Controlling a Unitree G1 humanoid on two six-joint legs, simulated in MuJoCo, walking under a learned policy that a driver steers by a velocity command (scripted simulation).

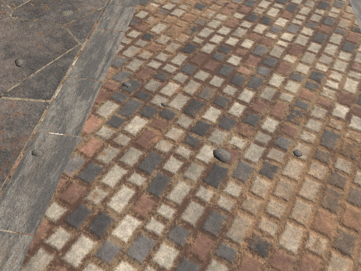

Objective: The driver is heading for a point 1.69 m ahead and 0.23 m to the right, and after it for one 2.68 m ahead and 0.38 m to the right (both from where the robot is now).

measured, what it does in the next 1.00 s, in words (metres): walks ahead: right foot, then left foot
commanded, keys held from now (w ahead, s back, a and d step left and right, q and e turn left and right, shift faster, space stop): w+e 0.46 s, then w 0.16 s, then w+q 0.38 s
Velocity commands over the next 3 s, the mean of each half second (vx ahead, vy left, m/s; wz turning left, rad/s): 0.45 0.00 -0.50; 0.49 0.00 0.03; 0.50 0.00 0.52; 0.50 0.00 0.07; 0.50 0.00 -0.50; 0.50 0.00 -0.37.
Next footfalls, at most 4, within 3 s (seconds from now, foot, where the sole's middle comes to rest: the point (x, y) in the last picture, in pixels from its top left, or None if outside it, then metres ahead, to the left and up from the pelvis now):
0.22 right None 0.27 -0.16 -0.78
0.72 left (185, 244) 0.60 -0.04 -0.78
1.20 right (247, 198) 0.80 -0.31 -0.78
1.70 left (176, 148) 1.07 -0.02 -0.78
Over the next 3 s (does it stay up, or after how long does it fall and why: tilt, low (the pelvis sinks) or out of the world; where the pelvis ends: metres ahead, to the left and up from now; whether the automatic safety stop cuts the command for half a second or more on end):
stays up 1.64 -0.19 0.00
